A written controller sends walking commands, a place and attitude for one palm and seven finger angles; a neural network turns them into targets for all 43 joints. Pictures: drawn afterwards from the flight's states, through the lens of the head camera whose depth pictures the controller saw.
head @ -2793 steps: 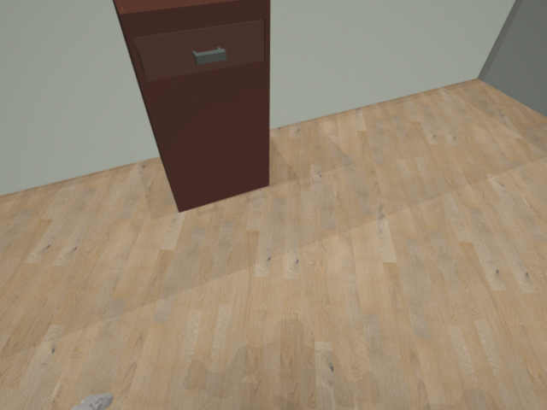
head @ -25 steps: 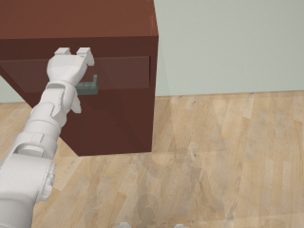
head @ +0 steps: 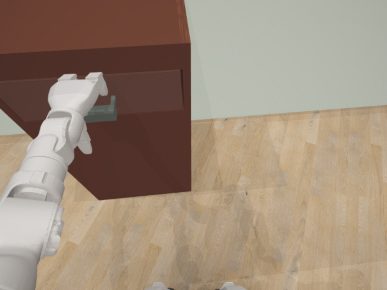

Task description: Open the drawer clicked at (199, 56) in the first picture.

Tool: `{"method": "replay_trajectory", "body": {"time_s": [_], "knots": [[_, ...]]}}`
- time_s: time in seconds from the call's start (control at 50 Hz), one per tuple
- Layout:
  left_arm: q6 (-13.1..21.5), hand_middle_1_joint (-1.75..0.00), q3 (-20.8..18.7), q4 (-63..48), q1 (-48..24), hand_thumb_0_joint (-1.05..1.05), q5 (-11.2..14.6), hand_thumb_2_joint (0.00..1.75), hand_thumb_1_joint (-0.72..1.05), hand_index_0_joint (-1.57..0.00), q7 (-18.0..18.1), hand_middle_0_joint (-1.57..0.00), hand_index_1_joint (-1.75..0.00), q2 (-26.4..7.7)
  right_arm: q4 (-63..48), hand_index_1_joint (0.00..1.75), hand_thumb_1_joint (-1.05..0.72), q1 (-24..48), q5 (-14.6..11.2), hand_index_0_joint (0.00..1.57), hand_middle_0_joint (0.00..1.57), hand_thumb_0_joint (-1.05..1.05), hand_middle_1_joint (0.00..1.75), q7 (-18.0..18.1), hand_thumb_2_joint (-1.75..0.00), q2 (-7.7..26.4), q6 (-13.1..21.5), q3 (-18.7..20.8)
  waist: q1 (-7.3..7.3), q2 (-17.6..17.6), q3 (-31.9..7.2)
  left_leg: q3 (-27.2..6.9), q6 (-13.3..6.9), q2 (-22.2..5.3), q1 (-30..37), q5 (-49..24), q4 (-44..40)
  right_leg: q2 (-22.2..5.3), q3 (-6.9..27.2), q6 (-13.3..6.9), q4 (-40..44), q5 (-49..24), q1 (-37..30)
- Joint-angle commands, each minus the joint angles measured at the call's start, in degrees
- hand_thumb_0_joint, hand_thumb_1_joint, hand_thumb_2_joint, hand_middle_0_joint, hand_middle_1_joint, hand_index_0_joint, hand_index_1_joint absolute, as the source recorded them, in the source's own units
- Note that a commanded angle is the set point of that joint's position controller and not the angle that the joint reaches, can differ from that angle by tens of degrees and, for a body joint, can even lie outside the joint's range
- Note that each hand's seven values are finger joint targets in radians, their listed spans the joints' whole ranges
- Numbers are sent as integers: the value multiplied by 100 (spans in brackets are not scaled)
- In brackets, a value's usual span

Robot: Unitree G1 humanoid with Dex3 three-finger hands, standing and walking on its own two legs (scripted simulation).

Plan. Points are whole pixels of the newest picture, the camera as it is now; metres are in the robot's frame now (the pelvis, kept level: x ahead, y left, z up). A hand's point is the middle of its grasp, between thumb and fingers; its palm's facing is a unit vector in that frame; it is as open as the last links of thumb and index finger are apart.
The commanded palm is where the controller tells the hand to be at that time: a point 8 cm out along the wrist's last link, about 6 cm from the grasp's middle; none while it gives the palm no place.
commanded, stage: move the hooked fingers above the handle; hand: left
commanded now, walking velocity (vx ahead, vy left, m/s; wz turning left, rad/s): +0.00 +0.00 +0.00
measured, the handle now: (94, 107) +0.54 +0.23 +0.01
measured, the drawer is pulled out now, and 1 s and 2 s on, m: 0.00 0.00 0.00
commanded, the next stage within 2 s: lower the fingers behind the handle in 0.50 s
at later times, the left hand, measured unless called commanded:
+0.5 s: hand (94, 105) +0.49 +0.20 +0.06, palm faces -0.07 -0.05 -1.00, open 13.8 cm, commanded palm +0.48 +0.21 +0.12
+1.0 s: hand (97, 104) +0.50 +0.19 +0.06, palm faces -0.05 -0.02 -1.00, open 13.8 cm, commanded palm +0.48 +0.21 +0.09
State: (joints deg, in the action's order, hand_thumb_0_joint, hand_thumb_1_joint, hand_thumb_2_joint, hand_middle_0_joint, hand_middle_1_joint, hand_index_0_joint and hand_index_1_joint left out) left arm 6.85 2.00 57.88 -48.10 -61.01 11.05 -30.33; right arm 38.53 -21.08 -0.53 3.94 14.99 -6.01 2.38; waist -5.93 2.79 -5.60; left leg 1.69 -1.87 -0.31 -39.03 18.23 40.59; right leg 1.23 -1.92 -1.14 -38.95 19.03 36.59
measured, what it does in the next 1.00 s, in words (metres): stands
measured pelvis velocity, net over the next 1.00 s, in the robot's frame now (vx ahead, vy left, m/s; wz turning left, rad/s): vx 0.00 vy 0.00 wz -0.01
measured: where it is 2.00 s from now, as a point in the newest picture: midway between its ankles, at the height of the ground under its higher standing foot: outside the picture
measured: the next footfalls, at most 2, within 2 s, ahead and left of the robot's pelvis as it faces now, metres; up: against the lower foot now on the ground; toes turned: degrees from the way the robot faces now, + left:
none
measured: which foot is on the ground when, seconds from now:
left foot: down 0.00-1.00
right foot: down 0.00-1.00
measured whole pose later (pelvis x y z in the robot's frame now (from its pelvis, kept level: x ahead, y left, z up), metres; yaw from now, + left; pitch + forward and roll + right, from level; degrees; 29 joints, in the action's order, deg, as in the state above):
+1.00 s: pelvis +0.00 +0.00 +0.00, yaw -1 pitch +17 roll -1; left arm -1.2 3.7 65.2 -53.8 -61.3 14.3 -27.4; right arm 39.4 -19.5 -1.3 3.7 15.8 -6.8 1.4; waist -7.8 2.7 -7.2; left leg 2.1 -1.5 -0.9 -39.1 17.8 40.4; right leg 1.8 -1.4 -1.4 -39.0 18.5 37.1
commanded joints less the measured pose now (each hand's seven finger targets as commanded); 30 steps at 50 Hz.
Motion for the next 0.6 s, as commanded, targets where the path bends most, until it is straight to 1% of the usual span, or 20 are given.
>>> {"method": "replay_trajectory", "body": {"time_s": [0.0, 0.02, 0.04, 0.1, 0.12, 0.14, 0.16, 0.18, 0.2, 0.22, 0.24, 0.28, 0.3, 0.36, 0.38, 0.42, 0.44, 0.48, 0.52, 0.58], "knots": [[21, -120, -404, -1473, -3375, 0, 59, 30, -50, -30, 652, -30, -120, -1512, -192, 30, -90, -674, 62, 20, 20, 0, 30, 44, -90, 839, 131, 362, -220, 374, -2761, -189, -116, 166, 1880, -1909, -64, 164, 113, -54, 357, -1529, -619], [-69, -120, -366, -1418, -3495, 0, 69, 30, -50, -30, 706, -30, -120, -1450, -127, 30, -90, -700, 76, 20, 20, 0, 30, 21, -90, 859, 130, 368, -266, 311, -2773, -206, -118, 151, 1913, -2027, -51, 176, 85, -59, 355, -1583, -593], [-199, -120, -345, -1251, -3410, 0, 52, 30, -50, -30, 754, -30, -120, -1431, -83, 30, -90, -724, 60, 20, 20, 0, 30, -4, -90, 873, 128, 379, -245, 426, -2749, -208, -96, 145, 1942, -2032, -58, 180, 67, -61, 359, -1539, -512], [-598, -120, -19, -993, -3362, 0, 108, 30, -50, -30, 702, -30, -120, -975, 12, 30, -90, -760, 61, 20, 20, 0, 30, -110, -90, 892, 102, 399, -250, 490, -2775, -222, -56, 99, 2208, -2361, -93, 217, -9, -76, 391, -1687, -470], [-665, -120, -57, -957, -3317, 0, 146, 30, -50, -30, 621, -30, -120, -960, 30, 30, -90, -767, 59, 20, 20, 0, 30, -124, -90, 899, 78, 409, -242, 312, -2818, -210, -74, 91, 2244, -2599, -78, 223, 3, -74, 431, -1924, -626], [-719, -120, -188, -957, -3290, 0, 142, 30, -50, -30, 582, -30, -120, -1174, 28, 30, -90, -777, 34, 20, 20, 0, 30, -129, -90, 925, 46, 406, -205, 270, -2839, -206, -77, 97, 2177, -2572, -100, 214, 23, -58, 439, -1967, -724], [-806, -120, -67, -878, -3308, 0, 128, 30, -50, -30, 534, -30, -120, -1079, 24, 30, -90, -732, 27, 20, 20, 0, 30, -134, -90, 922, 16, 386, -218, 304, -2678, -202, -75, 104, 2128, -2521, -148, 215, 19, -66, 463, -1950, -713], [-849, -120, 104, -908, -3406, 0, 143, 30, -50, -30, 481, -30, -120, -865, 32, 30, -90, -705, 23, 20, 20, 0, 30, -138, -90, 911, 3, 384, -282, 172, -2559, -207, -91, 98, 2136, -2459, -185, 216, 11, -59, 508, -1924, -699], [-874, -120, 96, -829, -3279, 0, 145, 30, -50, -30, 430, -30, -120, -840, 19, 30, -90, -678, 9, 20, 20, 0, 30, -139, -90, 903, -1, 385, -239, 107, -2412, -210, -96, 100, 2067, -2336, -255, 212, 2, -62, 564, -1816, -737], [-855, -120, 126, -841, -3284, 0, 166, 30, -50, -30, 371, -30, -120, -819, 18, 30, -90, -647, 13, 20, 20, 0, 30, -127, -90, 914, -12, 372, -266, 107, -2345, -206, -101, 92, 2091, -2389, -277, 199, 19, -73, 600, -1881, -773], [-832, -120, 8, -843, -3224, 0, 159, 30, -50, -30, 337, -30, -120, -960, 4, 30, -90, -638, 9, 20, 20, 0, 30, -128, -90, 917, -21, 360, -199, 182, -2342, -210, -97, 92, 2091, -2337, -317, 197, 12, -78, 581, -1835, -806], [-801, -120, 249, -774, -3100, 0, 157, 30, -50, -30, 228, -30, -120, -673, -73, 30, -90, -558, 1, 20, 20, 0, 30, -108, -90, 886, -27, 342, -241, 71, -2103, -212, -110, 103, 2035, -2070, -377, 192, 7, -76, 648, -1616, -731], [-738, -120, 174, -783, -3071, 0, 148, 30, -50, -30, 193, -30, -120, -742, -80, 30, -90, -548, 0, 20, 20, 0, 30, -97, -90, 883, -5, 344, -226, -9, -2027, -204, -125, 91, 1989, -2003, -386, 187, 19, -77, 655, -1586, -744], [-514, -120, 165, -920, -2866, 0, 160, 30, -50, -30, 108, -30, -120, -705, -183, 30, -90, -530, 13, 20, 20, 0, 30, -88, -90, 857, 1, 332, -141, 86, -2163, -227, -116, 102, 2084, -2092, -383, 188, 27, -97, 609, -1607, -790], [-466, -120, 184, -891, -2916, 0, 140, 30, -50, -30, 108, -30, -120, -693, -193, 30, -90, -513, 8, 20, 20, 0, 30, -82, -90, 851, 9, 321, -181, 9, -2013, -258, -109, 87, 2031, -1960, -394, 189, 4, -98, 605, -1450, -667], [-358, -120, -17, -978, -2924, 0, 141, 30, -50, -30, 189, -30, -120, -868, -226, 30, -90, -503, 27, 20, 20, 0, 30, -80, -90, 843, 27, 313, -98, 69, -2067, -232, -114, 101, 1960, -1956, -391, 190, 19, -114, 569, -1424, -717], [-337, -120, -201, -981, -2955, 0, 85, 30, -50, -30, 269, -30, -120, -1105, -230, 30, -90, -520, 24, 20, 20, 0, 30, -70, -90, 849, 29, 311, -75, 46, -2179, -243, -110, 92, 1927, -1975, -359, 184, 34, -112, 500, -1463, -736], [-355, -120, -238, -1035, -2979, 0, 49, 30, -50, -30, 442, -30, -120, -1091, -266, 30, -90, -501, 46, 20, 20, 0, 30, -73, -90, 823, 44, 306, -52, 16, -2265, -220, -106, 112, 1856, -1945, -341, 191, 24, -109, 467, -1462, -750], [-431, -120, -531, -946, -2989, 0, -18, 30, -50, -30, 609, -30, -120, -1437, -245, 30, -90, -487, 69, 20, 20, 0, 30, -64, -90, 844, 49, 291, 4, 6, -2347, -207, -99, 115, 1740, -2019, -312, 192, 17, -119, 404, -1532, -826], [-627, -120, -628, -958, -2996, 0, -99, 30, -50, -30, 770, -30, -120, -1601, -241, 30, -90, -482, 67, 20, 20, 0, 30, -70, -90, 841, 46, 300, 31, 6, -2619, -147, -88, 112, 1722, -2196, -266, 176, 22, -92, 338, -1785, -1001]]}}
